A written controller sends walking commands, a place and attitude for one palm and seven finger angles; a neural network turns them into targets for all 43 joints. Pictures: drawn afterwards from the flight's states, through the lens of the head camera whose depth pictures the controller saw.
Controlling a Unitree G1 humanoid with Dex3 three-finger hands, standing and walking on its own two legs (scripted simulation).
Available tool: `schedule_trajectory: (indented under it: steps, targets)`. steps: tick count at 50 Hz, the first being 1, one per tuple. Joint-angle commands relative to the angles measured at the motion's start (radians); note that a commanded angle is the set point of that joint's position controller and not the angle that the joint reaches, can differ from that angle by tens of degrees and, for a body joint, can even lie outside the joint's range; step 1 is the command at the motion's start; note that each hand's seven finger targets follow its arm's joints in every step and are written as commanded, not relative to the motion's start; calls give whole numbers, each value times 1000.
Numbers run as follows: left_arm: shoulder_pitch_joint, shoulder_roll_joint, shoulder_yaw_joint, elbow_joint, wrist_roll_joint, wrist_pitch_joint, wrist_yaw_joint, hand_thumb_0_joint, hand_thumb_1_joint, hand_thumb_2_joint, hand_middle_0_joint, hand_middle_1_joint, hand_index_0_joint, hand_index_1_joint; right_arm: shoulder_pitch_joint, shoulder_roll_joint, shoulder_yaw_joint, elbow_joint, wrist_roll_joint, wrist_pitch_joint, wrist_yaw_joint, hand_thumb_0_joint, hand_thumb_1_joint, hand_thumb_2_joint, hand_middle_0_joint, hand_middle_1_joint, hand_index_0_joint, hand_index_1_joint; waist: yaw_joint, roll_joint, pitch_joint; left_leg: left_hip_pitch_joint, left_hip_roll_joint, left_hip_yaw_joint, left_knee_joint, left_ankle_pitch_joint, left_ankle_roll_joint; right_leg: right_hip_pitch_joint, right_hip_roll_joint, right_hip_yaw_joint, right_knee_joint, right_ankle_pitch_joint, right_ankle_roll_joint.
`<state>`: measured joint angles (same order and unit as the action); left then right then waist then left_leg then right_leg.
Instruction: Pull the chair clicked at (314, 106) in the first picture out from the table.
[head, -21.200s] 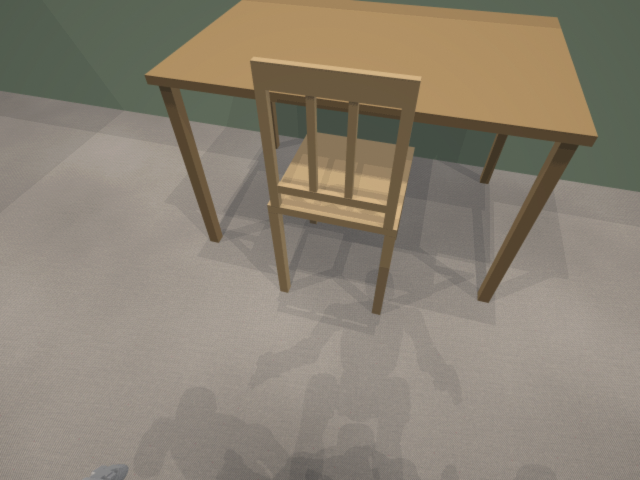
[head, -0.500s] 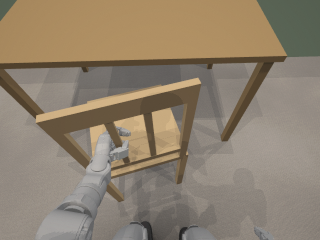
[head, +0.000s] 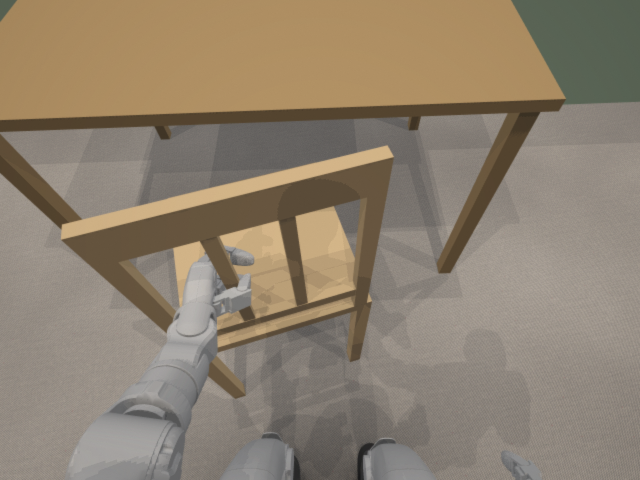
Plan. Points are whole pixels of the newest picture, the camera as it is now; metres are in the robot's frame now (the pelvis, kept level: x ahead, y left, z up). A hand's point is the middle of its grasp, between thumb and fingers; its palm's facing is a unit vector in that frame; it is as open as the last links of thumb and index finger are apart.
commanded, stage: step backward, pulling the chair out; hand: left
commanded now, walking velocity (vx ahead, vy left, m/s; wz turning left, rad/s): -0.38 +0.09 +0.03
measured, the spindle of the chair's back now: (232, 282) +0.39 +0.14 -0.07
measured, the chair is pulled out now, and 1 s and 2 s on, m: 0.18 0.25 0.33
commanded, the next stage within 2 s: none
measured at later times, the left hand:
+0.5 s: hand (237, 309) +0.34 +0.12 -0.06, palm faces -0.06 -0.98 -0.20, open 5.3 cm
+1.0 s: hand (231, 339) +0.29 +0.13 -0.05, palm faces -0.07 -0.98 -0.19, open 5.2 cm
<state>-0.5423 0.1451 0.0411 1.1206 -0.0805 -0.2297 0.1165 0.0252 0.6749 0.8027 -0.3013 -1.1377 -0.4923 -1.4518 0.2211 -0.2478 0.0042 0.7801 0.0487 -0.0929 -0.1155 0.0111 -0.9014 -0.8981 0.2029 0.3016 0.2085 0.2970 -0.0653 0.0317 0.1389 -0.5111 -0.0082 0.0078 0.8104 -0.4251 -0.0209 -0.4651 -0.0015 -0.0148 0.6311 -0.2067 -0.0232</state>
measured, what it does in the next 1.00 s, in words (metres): steps on the spot: left foot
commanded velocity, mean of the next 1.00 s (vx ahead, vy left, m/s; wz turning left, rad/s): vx -0.38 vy -0.06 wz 0.03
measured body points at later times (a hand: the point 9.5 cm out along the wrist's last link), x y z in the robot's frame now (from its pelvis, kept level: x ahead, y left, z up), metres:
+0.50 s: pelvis -0.04 +0.02 +0.00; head +0.05 +0.00 +0.44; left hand +0.34 +0.18 -0.04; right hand +0.03 -0.21 -0.15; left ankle -0.04 +0.17 -0.72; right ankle +0.07 -0.10 -0.72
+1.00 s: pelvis -0.08 +0.03 +0.00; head +0.00 +0.02 +0.44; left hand +0.29 +0.18 -0.04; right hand +0.00 -0.25 -0.13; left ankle -0.04 +0.17 -0.72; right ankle +0.02 -0.10 -0.72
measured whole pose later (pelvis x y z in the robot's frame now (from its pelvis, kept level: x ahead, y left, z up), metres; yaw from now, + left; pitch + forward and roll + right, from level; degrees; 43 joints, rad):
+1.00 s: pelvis -0.08 +0.03 +0.00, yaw +0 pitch +2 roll +0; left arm -0.57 0.15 0.01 1.06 -0.03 -0.19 0.11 0.01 0.69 0.76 -0.24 -1.18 -0.49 -1.45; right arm 0.20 -0.27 -0.01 0.73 0.04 -0.01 -0.12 0.01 -0.90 -0.90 0.20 0.30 0.21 0.30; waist -0.09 0.01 0.16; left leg -0.41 0.03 -0.02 0.63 -0.22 -0.02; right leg -0.47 -0.04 -0.03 0.54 -0.10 0.02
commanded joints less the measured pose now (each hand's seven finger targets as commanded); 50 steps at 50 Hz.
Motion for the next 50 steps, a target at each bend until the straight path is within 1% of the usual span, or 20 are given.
schedule_trajectory:
  steps: [1,3,7,9,11,14,17,20,24,26,29,31,32,34,36,40,42,44,47,50]
  targets:
    - [-290,218,7,-192,49,-19,-4,0,900,900,-500,-1450,-500,-1450,52,-124,-40,-72,-2,-21,-11,0,-900,-900,200,300,200,300,30,-127,-469,59,37,-125,4,-67,-18,380,-359,265,-145,608,-121]
    - [-293,186,-11,-207,44,-6,-10,0,900,900,-500,-1450,-500,-1450,66,-128,-40,-68,-2,-10,-17,0,-900,-900,200,300,200,300,23,-138,-499,113,44,-92,-167,23,-19,433,-319,211,-108,701,-81]
    - [-331,112,-64,-248,40,2,-26,0,900,900,-500,-1450,-500,-1450,94,-151,-73,-92,-3,27,-24,0,-900,-900,200,300,200,300,15,-68,-529,337,174,-48,-319,619,16,339,-152,77,-65,553,32]
    - [-390,77,-94,-316,60,-19,-37,0,900,900,-500,-1450,-500,-1450,66,-128,-65,-132,-24,48,-18,0,-900,-900,200,300,200,300,-8,85,-543,362,191,-87,-288,798,20,306,-123,31,-3,570,36]
    - [-318,90,-62,-314,63,-19,-38,0,900,900,-500,-1450,-500,-1450,63,-130,-75,-158,-27,72,-8,0,-900,-900,200,300,200,300,3,108,-546,375,235,-122,-292,856,39,270,-81,19,38,350,32]
    - [-302,82,-59,-339,74,-36,-41,0,900,900,-500,-1450,-500,-1450,52,-119,-72,-182,-38,84,14,0,-900,-900,200,300,200,300,9,172,-474,326,267,-127,-300,818,59,249,-62,10,34,171,17]
    - [-298,104,-49,-335,84,-50,-36,0,900,900,-500,-1450,-500,-1450,57,-119,-69,-177,-40,86,17,0,-900,-900,200,300,200,300,2,143,-438,262,255,-107,-279,748,42,291,-75,18,-1,312,9]
    - [-280,164,-12,-302,78,-52,-29,0,900,900,-500,-1450,-500,-1450,80,-124,-77,-158,-26,89,2,0,-900,-900,200,300,200,300,-2,-5,-486,183,184,-63,-206,472,-3,338,-150,74,-37,507,-25]
    - [-264,203,9,-243,75,-57,-22,0,900,900,-500,-1450,-500,-1450,75,-98,-64,-125,-14,68,-9,0,-900,-900,200,300,200,300,16,-186,-510,167,40,-19,-46,-100,-18,283,-288,188,-255,241,-64]
    - [-248,197,12,-219,74,-41,-16,0,900,900,-500,-1450,-500,-1450,77,-105,-54,-109,-14,59,-11,0,-900,-900,200,300,200,300,17,-180,-503,179,42,-40,-60,-84,-12,277,-296,174,-261,215,-72]
    - [-262,168,-11,-249,65,-34,-15,0,900,900,-500,-1450,-500,-1450,64,-117,-44,-115,-15,57,-17,0,-900,-900,200,300,200,300,5,-127,-492,225,82,-55,-298,81,13,254,-214,80,-195,147,-5]
    - [-250,140,-34,-281,59,-39,-17,0,900,900,-500,-1450,-500,-1450,34,-144,-52,-151,-21,65,-18,0,-900,-900,200,300,200,300,25,132,-429,141,219,-175,-435,246,80,245,-71,7,-23,-19,46]
    - [-272,125,-41,-297,60,-40,-20,0,900,900,-500,-1450,-500,-1450,20,-130,-52,-168,-24,68,-12,0,-900,-900,200,300,200,300,33,182,-393,62,274,-210,-460,260,106,277,-47,1,76,-66,41]
    - [-327,121,-37,-318,62,-43,-22,0,900,900,-500,-1450,-500,-1450,41,-123,-58,-160,-25,69,-9,0,-900,-900,200,300,200,300,26,129,-393,116,290,-202,-369,486,122,291,-44,12,71,27,34]
    - [-330,120,-38,-278,73,-42,-22,0,900,900,-500,-1450,-500,-1450,72,-124,-69,-140,-27,63,-2,0,-900,-900,200,300,200,300,13,65,-414,199,242,-155,-278,611,72,290,-75,37,-40,252,18]
    - [-304,192,-11,-248,72,-58,-13,0,900,900,-500,-1450,-500,-1450,109,-127,-84,-109,-13,61,-11,0,-900,-900,200,300,200,300,-4,-56,-538,250,122,-39,-157,378,-10,323,-211,142,-142,487,-37]
    - [-293,200,-11,-231,66,-54,-17,0,900,900,-500,-1450,-500,-1450,80,-113,-70,-116,-8,58,-12,0,-900,-900,200,300,200,300,12,-128,-523,199,57,-28,-77,17,-17,317,-287,189,-233,380,-58]
    - [-268,194,-5,-211,70,-42,-13,0,900,900,-500,-1450,-500,-1450,56,-114,-61,-120,-9,54,-14,0,-900,-900,200,300,200,300,25,-164,-484,172,40,-52,-33,-53,-10,282,-310,189,-280,220,-73]
    - [-249,162,-21,-228,60,-25,-12,0,900,900,-500,-1450,-500,-1450,62,-123,-46,-120,-15,55,-20,0,-900,-900,200,300,200,300,7,-139,-480,243,78,-61,-267,119,6,280,-228,85,-205,241,-21]
    - [-276,130,-56,-296,50,-42,-18,0,900,900,-500,-1450,-500,-1450,20,-145,-55,-171,-15,69,-15,0,-900,-900,200,300,200,300,28,141,-418,147,258,-203,-459,272,97,265,-53,14,-7,-67,39]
